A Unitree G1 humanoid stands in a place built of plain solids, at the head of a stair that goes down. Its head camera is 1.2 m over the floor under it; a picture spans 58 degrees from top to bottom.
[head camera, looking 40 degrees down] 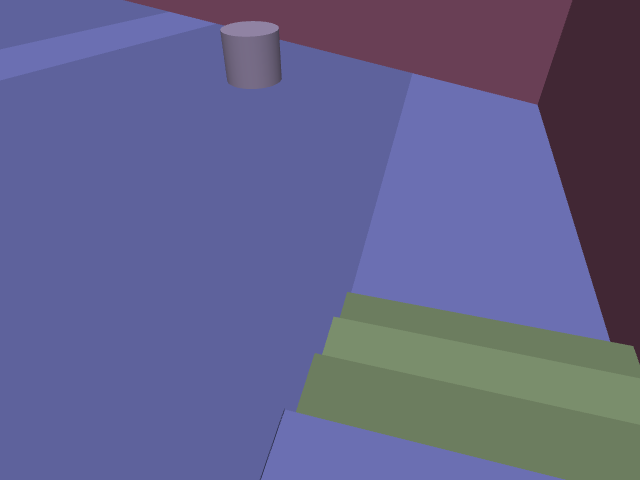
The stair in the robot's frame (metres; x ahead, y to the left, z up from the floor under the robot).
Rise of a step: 0.17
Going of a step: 0.33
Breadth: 1.40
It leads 15 degrees to the right of straight ahead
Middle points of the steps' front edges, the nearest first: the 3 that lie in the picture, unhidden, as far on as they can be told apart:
0.80 -0.66 -0.17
1.12 -0.74 -0.34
1.44 -0.82 -0.52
